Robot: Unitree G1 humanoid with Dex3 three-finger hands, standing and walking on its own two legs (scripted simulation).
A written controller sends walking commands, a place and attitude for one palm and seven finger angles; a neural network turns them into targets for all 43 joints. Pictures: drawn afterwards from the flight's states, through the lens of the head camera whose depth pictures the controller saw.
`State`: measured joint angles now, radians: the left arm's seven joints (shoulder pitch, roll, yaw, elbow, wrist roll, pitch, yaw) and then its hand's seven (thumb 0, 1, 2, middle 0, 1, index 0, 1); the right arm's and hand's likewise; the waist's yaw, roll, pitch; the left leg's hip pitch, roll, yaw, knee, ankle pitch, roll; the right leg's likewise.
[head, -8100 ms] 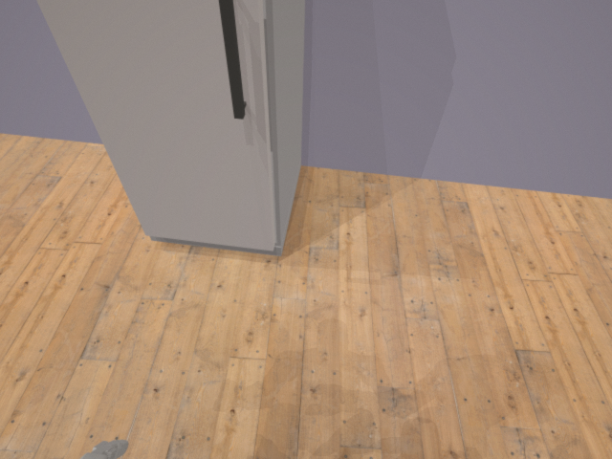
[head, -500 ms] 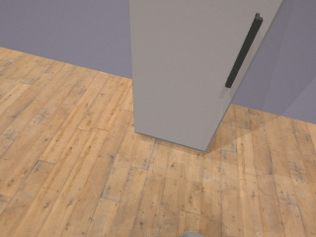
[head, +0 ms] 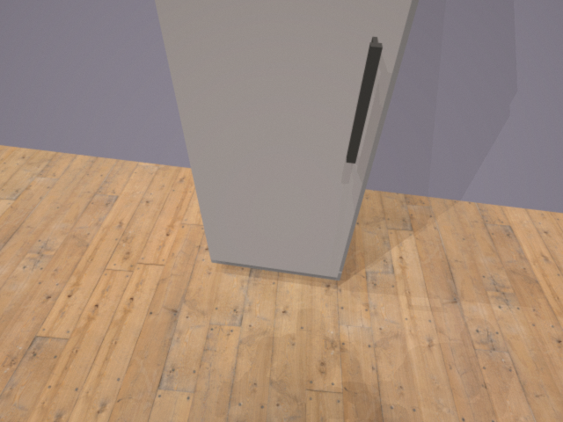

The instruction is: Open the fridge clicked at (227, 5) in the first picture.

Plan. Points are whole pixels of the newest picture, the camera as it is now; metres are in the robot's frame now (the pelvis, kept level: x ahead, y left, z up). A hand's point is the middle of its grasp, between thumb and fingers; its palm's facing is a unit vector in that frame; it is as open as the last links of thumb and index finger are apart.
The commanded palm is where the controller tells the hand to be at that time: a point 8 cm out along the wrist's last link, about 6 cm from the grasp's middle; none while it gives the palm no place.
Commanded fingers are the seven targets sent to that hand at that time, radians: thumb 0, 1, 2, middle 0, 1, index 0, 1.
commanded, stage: take the last steps up to it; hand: right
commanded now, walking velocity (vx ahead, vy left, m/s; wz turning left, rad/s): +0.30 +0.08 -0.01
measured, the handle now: (361, 105) +0.76 -0.13 +0.08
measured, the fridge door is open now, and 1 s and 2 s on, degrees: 0 0 0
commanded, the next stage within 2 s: come to a stop and stand still in 0.74 s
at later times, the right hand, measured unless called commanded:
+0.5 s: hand out of the picture +0.02 -0.12 -0.18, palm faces +0.16 +0.98 -0.10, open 7.4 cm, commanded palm none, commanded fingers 0.00 -0.90 -0.90 0.20 0.30 0.20 0.30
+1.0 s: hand (371, 311) +0.38 -0.16 -0.17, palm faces -0.01 +0.97 -0.25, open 7.4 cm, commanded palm none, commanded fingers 0.00 -0.90 -0.90 0.20 0.30 0.20 0.30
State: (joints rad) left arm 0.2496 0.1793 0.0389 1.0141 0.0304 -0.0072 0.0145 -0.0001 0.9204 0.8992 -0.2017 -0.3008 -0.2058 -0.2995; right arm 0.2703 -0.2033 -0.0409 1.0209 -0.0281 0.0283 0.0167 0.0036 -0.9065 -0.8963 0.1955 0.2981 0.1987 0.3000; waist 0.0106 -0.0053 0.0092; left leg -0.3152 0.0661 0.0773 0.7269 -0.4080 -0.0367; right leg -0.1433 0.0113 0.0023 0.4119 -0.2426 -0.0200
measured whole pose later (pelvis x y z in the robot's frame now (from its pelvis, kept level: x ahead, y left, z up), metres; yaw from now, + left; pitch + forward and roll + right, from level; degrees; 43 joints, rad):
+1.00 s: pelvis +0.27 +0.03 -0.01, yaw +0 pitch -2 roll -1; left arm 0.35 0.14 0.04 1.13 0.02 -0.01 0.02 0.00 0.91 0.90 -0.20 -0.30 -0.20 -0.30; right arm 0.13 -0.17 -0.04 1.02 -0.02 -0.03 -0.02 0.00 -0.91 -0.90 0.19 0.30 0.20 0.30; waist 0.05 -0.03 0.06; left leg -0.34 0.08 0.10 0.55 -0.16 0.00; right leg -0.12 -0.08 -0.15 0.56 -0.40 0.03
